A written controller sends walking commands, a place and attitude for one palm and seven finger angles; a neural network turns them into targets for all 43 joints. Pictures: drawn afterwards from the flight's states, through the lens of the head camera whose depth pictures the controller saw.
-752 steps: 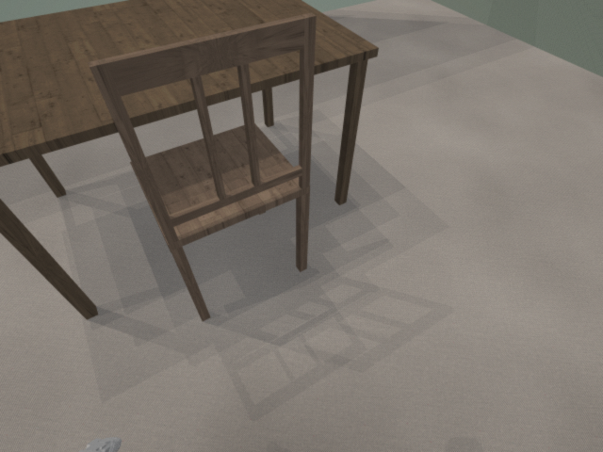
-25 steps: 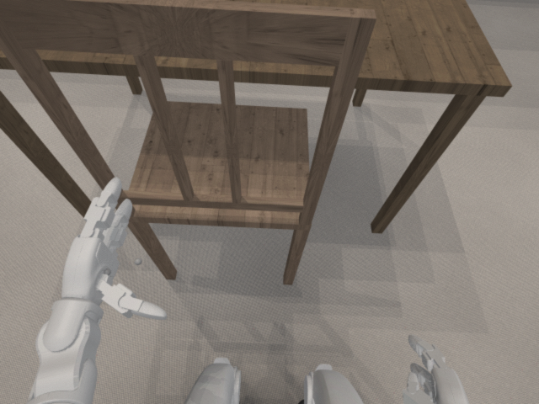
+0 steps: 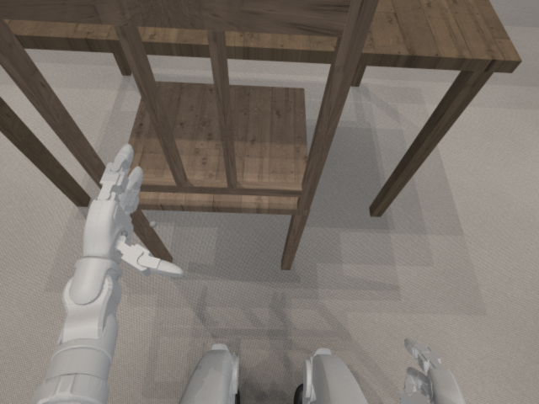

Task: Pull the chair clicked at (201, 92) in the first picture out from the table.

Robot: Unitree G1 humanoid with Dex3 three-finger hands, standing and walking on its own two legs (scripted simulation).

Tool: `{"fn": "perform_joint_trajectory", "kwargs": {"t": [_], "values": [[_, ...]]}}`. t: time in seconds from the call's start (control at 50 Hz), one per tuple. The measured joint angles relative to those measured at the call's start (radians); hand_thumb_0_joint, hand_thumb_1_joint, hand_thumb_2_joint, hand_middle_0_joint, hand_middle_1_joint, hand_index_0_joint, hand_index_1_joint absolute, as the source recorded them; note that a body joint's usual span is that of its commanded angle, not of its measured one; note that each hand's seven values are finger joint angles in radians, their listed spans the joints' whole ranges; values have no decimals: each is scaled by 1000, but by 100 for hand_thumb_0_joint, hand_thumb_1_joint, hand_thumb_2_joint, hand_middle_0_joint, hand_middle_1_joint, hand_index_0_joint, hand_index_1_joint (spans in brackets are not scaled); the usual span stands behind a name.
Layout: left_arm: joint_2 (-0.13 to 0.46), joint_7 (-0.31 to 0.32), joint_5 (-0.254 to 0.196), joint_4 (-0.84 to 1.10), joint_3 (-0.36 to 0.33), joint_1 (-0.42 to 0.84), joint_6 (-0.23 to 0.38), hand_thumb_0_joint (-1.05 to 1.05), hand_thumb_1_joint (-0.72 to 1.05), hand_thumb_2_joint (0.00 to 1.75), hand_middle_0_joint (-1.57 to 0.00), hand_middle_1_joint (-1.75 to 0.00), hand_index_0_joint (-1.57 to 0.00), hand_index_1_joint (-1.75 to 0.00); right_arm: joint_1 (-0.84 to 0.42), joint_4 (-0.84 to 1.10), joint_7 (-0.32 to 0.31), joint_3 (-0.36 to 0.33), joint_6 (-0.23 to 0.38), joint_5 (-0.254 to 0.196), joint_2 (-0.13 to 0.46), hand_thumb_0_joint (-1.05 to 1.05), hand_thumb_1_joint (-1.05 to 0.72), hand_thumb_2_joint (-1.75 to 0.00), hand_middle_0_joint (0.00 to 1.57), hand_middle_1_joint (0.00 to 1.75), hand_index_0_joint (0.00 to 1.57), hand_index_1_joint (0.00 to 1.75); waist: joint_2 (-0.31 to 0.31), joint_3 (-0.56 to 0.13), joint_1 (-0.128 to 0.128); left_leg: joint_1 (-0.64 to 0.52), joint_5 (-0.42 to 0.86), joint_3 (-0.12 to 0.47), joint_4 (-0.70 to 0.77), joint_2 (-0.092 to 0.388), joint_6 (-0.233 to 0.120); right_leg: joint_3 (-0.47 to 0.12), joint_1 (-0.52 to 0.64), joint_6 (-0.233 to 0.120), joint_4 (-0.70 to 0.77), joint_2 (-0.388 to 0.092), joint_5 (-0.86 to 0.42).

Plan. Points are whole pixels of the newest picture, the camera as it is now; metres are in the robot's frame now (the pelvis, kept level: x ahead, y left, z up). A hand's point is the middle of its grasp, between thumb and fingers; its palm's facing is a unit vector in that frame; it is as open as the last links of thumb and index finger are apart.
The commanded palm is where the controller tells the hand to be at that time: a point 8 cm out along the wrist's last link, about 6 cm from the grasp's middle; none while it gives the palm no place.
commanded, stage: aim the fingers beside a spindle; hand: left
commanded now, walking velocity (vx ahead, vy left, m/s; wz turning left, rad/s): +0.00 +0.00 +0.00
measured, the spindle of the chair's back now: (161, 124) +0.52 +0.19 +0.05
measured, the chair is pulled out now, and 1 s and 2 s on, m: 0.00 0.00 0.00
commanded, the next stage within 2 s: push the fingers through the gap in 0.82 s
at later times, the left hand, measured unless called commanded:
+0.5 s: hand (161, 216) +0.38 +0.17 +0.01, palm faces +0.01 -1.00 -0.04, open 16.9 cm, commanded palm +0.35 +0.22 +0.02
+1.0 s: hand (161, 217) +0.38 +0.17 +0.01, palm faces +0.00 -1.00 -0.03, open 16.9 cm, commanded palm +0.36 +0.22 +0.01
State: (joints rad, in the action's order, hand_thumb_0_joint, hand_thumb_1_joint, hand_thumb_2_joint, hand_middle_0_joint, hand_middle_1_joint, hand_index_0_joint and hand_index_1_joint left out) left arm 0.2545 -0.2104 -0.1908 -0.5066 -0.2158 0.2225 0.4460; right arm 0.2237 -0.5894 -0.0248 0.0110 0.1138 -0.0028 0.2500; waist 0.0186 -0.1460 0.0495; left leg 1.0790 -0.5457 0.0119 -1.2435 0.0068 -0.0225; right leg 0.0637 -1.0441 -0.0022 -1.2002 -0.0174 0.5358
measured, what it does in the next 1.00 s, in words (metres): stands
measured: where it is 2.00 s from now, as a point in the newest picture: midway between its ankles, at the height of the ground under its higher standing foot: outside the picture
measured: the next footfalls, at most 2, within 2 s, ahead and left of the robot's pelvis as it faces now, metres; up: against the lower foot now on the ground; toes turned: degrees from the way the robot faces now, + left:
none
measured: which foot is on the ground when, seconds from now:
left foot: down 0.00-1.00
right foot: down 0.00-1.00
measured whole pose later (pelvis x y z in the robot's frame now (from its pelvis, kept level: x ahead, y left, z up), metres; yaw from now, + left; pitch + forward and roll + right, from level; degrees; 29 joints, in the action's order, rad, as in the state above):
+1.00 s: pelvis +0.00 +0.00 -0.01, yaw +0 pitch +23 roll -2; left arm 0.26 -0.20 -0.18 -0.59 -0.23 0.28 0.49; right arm 0.23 -0.60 -0.01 0.01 0.06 0.00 0.25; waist 0.02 -0.16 0.06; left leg 1.12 -0.56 0.01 -1.27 0.01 -0.02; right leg 0.06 -1.09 -0.01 -1.23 -0.01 0.55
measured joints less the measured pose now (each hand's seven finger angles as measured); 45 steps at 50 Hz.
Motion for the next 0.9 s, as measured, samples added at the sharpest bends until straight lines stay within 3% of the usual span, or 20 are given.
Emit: {"fn": "perform_joint_trajectory", "kwargs": {"t": [0.34, 0.9], "values": [[3, 24, 20, -87, -25, 86, 34, -1, -50, 30, -6, -8, -6, -8, 14, -16, 16, -8, -46, 4, 3, 1, -90, -90, 21, 30, 20, 30, 2, -3, 15, 48, -10, -5, -32, 8, 7, -6, -57, -8, -41, 7, 11], [2, 10, 5, -73, -19, 51, 41, -1, -50, 30, -6, -8, -6, -8, 6, 0, 21, -7, -52, 0, 3, 1, -90, -90, 20, 30, 20, 30, 2, -12, 9, 40, -11, -2, -24, 8, 5, -4, -46, -6, -28, 8, 10]]}}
